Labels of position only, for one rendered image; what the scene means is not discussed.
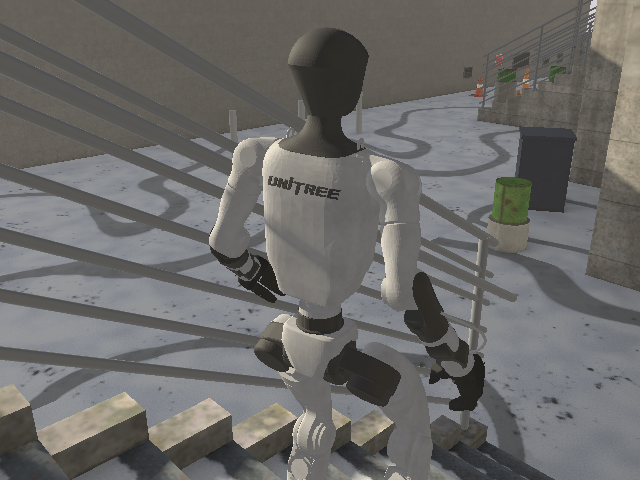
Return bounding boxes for stairs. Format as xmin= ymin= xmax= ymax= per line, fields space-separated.
xmin=0 ymin=439 xmax=555 ymax=480

